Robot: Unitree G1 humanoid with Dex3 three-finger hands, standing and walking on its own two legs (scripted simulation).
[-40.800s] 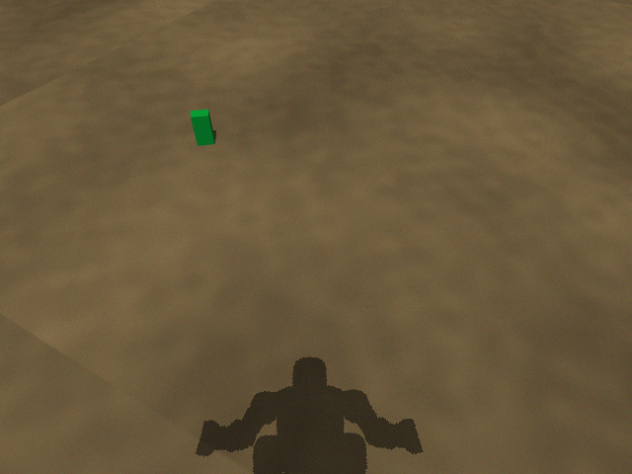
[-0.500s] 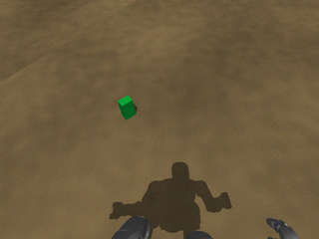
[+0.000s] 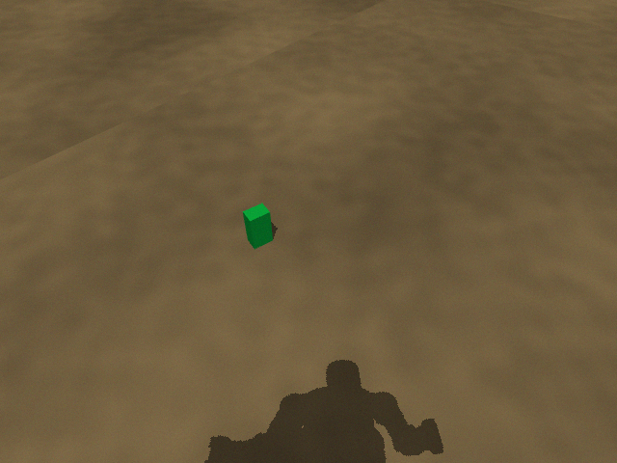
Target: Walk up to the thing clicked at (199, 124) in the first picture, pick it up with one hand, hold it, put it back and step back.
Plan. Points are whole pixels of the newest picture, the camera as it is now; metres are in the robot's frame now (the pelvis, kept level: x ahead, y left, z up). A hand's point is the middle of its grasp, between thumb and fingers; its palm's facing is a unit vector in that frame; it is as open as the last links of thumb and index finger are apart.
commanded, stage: step back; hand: left
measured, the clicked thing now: (258, 226) +1.10 +0.23 -0.68
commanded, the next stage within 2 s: stand in 0.56 s
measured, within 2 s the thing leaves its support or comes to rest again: neither
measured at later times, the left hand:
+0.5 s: hand out of the picture +0.14 +0.31 -0.15, palm faces +0.00 -0.93 -0.36, open 7.4 cm
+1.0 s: hand out of the picture +0.12 +0.28 -0.14, palm faces -0.04 -0.94 -0.33, open 7.4 cm
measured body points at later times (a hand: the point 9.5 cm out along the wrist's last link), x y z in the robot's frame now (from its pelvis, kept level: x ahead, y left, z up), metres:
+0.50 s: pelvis +0.05 +0.04 +0.00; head +0.06 +0.05 +0.45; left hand +0.14 +0.35 -0.12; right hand +0.15 -0.25 -0.12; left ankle +0.06 +0.17 -0.73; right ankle +0.03 -0.10 -0.73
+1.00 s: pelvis +0.03 +0.03 +0.02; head +0.03 +0.04 +0.47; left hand +0.13 +0.33 -0.11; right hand +0.11 -0.27 -0.11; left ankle +0.06 +0.17 -0.73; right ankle +0.03 -0.10 -0.73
